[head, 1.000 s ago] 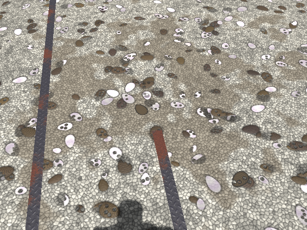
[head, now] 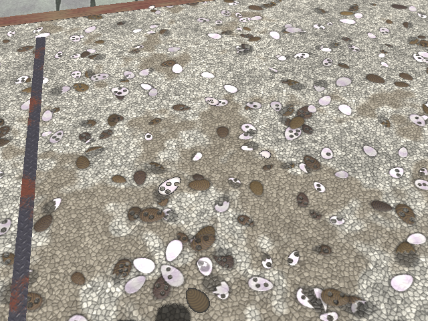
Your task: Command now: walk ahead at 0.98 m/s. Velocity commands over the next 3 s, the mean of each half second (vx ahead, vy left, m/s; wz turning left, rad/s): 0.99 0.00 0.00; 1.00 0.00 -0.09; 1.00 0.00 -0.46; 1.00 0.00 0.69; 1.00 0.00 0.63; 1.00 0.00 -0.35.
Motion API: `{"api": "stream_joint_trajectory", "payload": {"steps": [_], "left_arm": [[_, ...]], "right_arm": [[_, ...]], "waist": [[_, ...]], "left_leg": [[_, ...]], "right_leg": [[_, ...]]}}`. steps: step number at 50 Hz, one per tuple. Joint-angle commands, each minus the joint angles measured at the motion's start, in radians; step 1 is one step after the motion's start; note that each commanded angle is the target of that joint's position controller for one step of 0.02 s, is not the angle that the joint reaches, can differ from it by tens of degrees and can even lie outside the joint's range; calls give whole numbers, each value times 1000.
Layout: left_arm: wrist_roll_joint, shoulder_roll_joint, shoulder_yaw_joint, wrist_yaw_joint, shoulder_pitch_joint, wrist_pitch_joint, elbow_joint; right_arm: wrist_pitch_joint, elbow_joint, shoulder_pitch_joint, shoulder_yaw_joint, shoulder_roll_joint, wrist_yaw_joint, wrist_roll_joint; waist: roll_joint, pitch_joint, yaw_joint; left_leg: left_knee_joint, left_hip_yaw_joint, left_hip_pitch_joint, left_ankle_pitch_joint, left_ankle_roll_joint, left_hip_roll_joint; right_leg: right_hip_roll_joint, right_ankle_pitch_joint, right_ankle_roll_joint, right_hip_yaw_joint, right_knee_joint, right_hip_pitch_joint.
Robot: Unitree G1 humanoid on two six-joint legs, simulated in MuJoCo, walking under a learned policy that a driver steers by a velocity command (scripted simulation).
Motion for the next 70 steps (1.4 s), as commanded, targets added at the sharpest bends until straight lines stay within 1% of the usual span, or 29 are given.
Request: {"api": "stream_joint_trajectory", "payload": {"steps": [1,7,10,11,12,13,14,15,16,20,24,31,34,36,37,38,39,41,44,48,57,59,61,62,63,64,65,66,70], "left_arm": [[-4,28,-2,-14,-94,-20,-67],[-27,68,13,-66,-221,-39,-145],[-46,193,72,-42,217,-16,-56],[-29,283,90,-23,446,1,3],[-12,297,98,-39,487,-10,26],[2,178,75,-36,473,-13,49],[12,124,62,-33,408,-16,47],[22,110,55,-44,331,-25,49],[29,82,48,-51,266,-35,47],[0,52,33,-53,210,-36,78],[4,92,37,-26,291,-39,101],[-16,139,38,1,446,-16,154],[22,193,51,7,423,17,157],[48,199,49,12,333,43,136],[45,21,9,-5,489,23,106],[-13,-22,-16,-20,551,-20,137],[-59,108,18,-16,384,-40,92],[-44,101,15,-6,159,-55,17],[-36,51,20,-13,260,-1,41],[-29,54,22,-1,150,35,4],[-32,64,34,-79,-114,-6,-123],[-40,114,58,-92,-39,3,-134],[-36,231,115,-77,400,37,-32],[-33,263,130,-51,575,55,19],[-8,267,120,-47,505,58,17],[19,189,93,-44,428,41,-27],[26,120,85,-40,440,27,-31],[22,94,73,-47,366,14,-30],[18,71,47,-41,165,-9,-46]], "right_arm": [[-32,-89,-64,-12,-133,-23,15],[19,-70,19,-21,-194,-39,3],[56,-84,-57,-28,-226,-37,-47],[48,-127,-60,-5,-159,-38,-58],[6,-116,116,41,31,-9,1],[-29,-125,16,13,-110,-8,48],[-41,-184,-155,0,-160,-10,79],[-45,-221,-244,10,-134,-15,61],[-39,-230,-268,4,-116,-17,38],[21,-228,-219,10,-63,-15,23],[17,-298,-423,10,-93,-22,-3],[-15,-393,-670,10,-97,29,27],[-10,-393,-543,-27,-174,31,38],[15,-291,-127,-68,-255,5,45],[15,-253,16,-90,-356,-2,-2],[5,-225,64,-84,-302,12,2],[4,-206,16,-64,-211,6,5],[-7,-211,-139,-43,-145,17,-15],[-20,-201,-250,-25,-74,26,-23],[-30,-160,-221,-39,-130,8,-16],[-10,-134,-82,-28,-210,-54,-28],[22,-156,-101,-45,-275,-85,-38],[48,-210,-237,-61,-311,-96,-47],[35,-238,-323,-57,-277,-78,-29],[-18,-296,-226,5,-34,-40,-30],[-76,-366,-198,19,-66,-7,29],[-95,-366,-294,5,-144,2,55],[-89,-366,-297,1,-144,0,55],[14,-300,-199,-7,-129,-26,26]], "waist": [[26,170,30],[86,178,26],[209,-104,278],[63,-287,320],[-367,-484,185],[-256,-399,229],[-166,-210,223],[38,-103,177],[83,-54,122],[14,77,11],[27,168,69],[11,213,136],[-92,72,29],[-130,-146,-197],[178,-357,-94],[358,-519,-77],[293,-320,-98],[20,-61,-34],[73,13,99],[67,139,84],[72,150,20],[156,70,97],[199,-108,322],[57,-121,403],[-386,-99,197],[-311,-263,154],[-102,-169,188],[115,-48,108],[101,87,-15]], "left_leg": [[-257,-124,-259,165,139,225],[-148,-82,167,635,106,324],[406,-36,147,1189,64,307],[793,-43,-171,837,55,245],[1187,-161,-571,-91,1,12],[1228,-258,-689,-114,61,72],[1230,-219,-750,-93,78,116],[1161,-202,-722,-47,80,156],[1081,-201,-675,3,77,197],[948,-172,-641,43,30,278],[667,-111,-745,323,-25,278],[201,-33,-637,513,-2,169],[235,21,-497,307,45,69],[300,-17,-8,217,98,92],[305,-488,477,-106,240,358],[42,-956,628,-509,311,468],[-45,-894,516,-500,230,424],[-62,-586,127,-152,174,352],[-121,-367,-145,-65,163,295],[-194,-139,-230,169,102,274],[-124,155,82,900,-78,256],[76,170,184,1364,-92,295],[557,131,48,1551,-66,324],[998,152,-168,961,-61,186],[1433,5,-686,-274,-90,-7],[1466,-219,-870,-242,-18,2],[1354,-216,-855,-142,41,70],[1229,-187,-819,-60,49,117],[1045,-167,-623,23,-21,269]], "right_leg": [[25,233,15,-53,-259,173],[136,87,-26,-104,-547,191],[209,-87,-102,-133,-471,683],[-4,-267,-137,149,-393,1088],[-216,-768,-331,763,-647,1428],[-174,-855,-256,857,-798,1390],[-150,-689,-212,652,-781,1243],[-114,-499,-193,529,-805,1045],[-75,-406,-189,429,-815,896],[-16,-343,-189,242,-913,627],[27,-143,-170,98,-962,602],[-20,50,-116,-16,-987,879],[-62,683,-85,-27,-754,1078],[-34,822,-45,-62,-239,890],[122,204,-7,-19,220,433],[243,-470,-8,136,425,228],[175,-442,-51,137,460,113],[96,-345,-67,92,365,130],[11,-270,-50,105,258,243],[5,-83,-15,118,112,109],[171,221,-68,-159,-381,188],[247,77,-83,-237,-362,299],[251,-65,-152,-161,-316,738],[198,-51,-186,-37,-422,970],[65,-123,-324,329,-408,1218],[-66,-681,-440,804,-685,1288],[-74,-733,-354,784,-811,1178],[-74,-644,-312,691,-839,971],[33,-375,-239,321,-852,475]]}}
Next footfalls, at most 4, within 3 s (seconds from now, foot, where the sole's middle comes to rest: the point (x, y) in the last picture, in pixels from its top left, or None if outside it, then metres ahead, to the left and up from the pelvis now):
0.20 right None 0.44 -0.13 -0.78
0.72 left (184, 225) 0.92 0.09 -0.78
1.22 right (228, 141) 1.35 -0.12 -0.78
1.72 left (214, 78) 1.84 -0.09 -0.78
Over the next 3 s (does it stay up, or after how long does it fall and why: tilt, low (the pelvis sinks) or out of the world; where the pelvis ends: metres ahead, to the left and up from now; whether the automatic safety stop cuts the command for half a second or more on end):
stays up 2.70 0.13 -0.03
